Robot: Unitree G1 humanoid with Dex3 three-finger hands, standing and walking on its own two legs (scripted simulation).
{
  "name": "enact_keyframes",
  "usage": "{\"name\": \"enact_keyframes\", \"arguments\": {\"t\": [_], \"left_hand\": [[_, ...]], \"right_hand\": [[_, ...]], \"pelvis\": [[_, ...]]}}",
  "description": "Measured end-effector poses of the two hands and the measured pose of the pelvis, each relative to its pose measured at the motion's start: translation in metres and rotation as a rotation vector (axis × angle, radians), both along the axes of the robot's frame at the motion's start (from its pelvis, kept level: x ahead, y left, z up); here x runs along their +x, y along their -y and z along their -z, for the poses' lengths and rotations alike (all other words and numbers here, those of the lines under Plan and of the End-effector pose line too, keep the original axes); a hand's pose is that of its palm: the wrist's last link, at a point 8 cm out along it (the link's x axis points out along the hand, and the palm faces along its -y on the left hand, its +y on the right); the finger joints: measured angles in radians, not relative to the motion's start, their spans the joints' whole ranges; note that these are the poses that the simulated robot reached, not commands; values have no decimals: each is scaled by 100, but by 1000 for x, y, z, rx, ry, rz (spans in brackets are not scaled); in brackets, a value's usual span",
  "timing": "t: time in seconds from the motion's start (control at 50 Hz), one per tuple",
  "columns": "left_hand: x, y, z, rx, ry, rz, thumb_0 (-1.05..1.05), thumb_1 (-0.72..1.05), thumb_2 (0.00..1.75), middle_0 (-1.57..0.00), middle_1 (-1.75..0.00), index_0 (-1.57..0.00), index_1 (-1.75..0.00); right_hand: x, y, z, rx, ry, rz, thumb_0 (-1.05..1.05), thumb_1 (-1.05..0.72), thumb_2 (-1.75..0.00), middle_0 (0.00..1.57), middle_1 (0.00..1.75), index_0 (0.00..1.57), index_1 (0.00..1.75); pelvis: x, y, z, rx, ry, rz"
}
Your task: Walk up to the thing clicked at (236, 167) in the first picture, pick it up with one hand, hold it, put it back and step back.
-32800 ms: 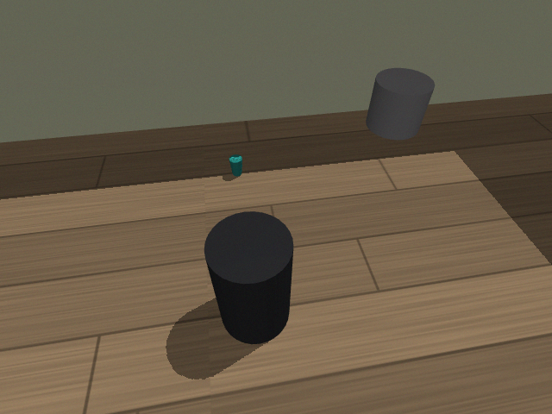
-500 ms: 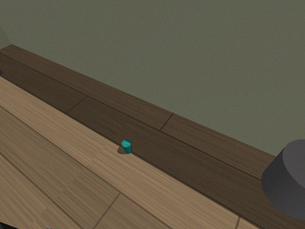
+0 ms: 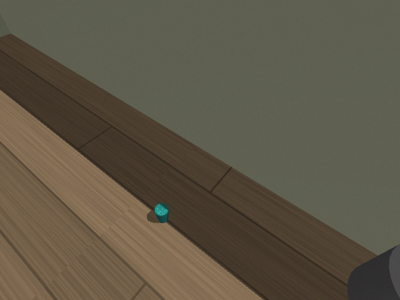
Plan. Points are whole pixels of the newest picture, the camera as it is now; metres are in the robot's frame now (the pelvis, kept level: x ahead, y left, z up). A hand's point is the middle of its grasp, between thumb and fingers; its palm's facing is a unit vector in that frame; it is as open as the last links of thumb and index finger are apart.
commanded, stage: walk up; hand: left
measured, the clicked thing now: (162, 214) +0.63 +0.21 -0.71
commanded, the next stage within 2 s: none
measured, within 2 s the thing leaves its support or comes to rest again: neither
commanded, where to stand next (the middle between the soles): +0.24 -0.01 m, yaw -2 degrees
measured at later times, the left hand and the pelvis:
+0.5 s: hand (102, 265) +0.21 +0.23 -0.11, palm faces -0.03 -0.89 -0.46, open 7.4 cm; pelvis +0.14 -0.05 +0.00, yaw +0 degrees
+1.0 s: hand (106, 257) +0.24 +0.25 -0.15, palm faces -0.02 -0.93 -0.36, open 7.4 cm; pelvis +0.19 -0.02 +0.01, yaw +0 degrees
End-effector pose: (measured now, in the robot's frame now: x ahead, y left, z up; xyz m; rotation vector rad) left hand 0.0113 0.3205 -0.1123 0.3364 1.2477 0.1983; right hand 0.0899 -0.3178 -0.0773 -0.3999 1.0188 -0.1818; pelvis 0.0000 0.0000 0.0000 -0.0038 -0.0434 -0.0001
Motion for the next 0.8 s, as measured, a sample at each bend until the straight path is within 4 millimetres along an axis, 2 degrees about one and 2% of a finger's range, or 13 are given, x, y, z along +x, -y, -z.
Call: {"name": "enact_keyframes", "arguments": {"t": [0.08, 0.18, 0.26, 0.34, 0.44, 0.54, 0.6, 0.68, 0.8], "left_hand": [[43, 4, -5, -17, 33, 22, 1, 90, 90, -20, -30, -21, -30], [93, 14, -15, -11, 57, 60, 1, 90, 90, -20, -30, -21, -30], [135, 26, -24, 21, 89, 84, 1, 90, 90, -20, -30, -21, -30], [170, 36, -26, 87, 149, 83, 1, 90, 90, -20, -30, -21, -30], [189, 48, -41, 105, 173, 65, 1, 90, 90, -20, -30, -21, -30], [197, 45, -44, 116, 147, 64, 1, 90, 90, -21, -30, -21, -30], [202, 38, -34, 111, 129, 55, 1, 90, 90, -21, -30, -21, -30], [214, 26, -12, 86, 109, 38, 1, 90, 90, -21, -30, -21, -30], [225, 29, 4, 27, 89, 9, 1, 90, 90, -20, -30, -21, -30]], "right_hand": [[14, -2, -8, 1, -8, 17, 0, -91, -90, 20, 30, 20, 30], [24, 9, -2, 15, -41, 44, 1, -90, -90, 20, 30, 21, 30], [34, 27, 14, 40, -80, 71, 1, -90, -90, 20, 30, 21, 30], [54, 46, 41, 56, -124, 87, 1, -91, -90, 20, 30, 21, 30], [86, 46, 48, 78, -162, 72, 1, -91, -90, 20, 30, 20, 30], [111, 41, 45, 84, -167, 58, 1, -91, -90, 20, 30, 20, 30], [121, 36, 45, 71, -175, 62, 1, -91, -90, 20, 30, 20, 30], [131, 28, 46, 36, -166, 78, 1, -91, -90, 20, 30, 20, 30], [150, 13, 37, 33, -156, 71, 1, -91, -90, 20, 30, 20, 30]], "pelvis": [[26, 2, -8, 12, 5, 8], [57, 10, -10, 24, 10, 23], [85, 24, -6, 29, 10, 26], [112, 42, 9, 17, 15, 19], [130, 47, 2, 18, 16, 9], [145, 45, -3, 15, 6, 10], [152, 40, 1, 12, 2, 10], [159, 28, 11, 20, 4, 5], [167, 22, 8, -5, 6, -1]]}}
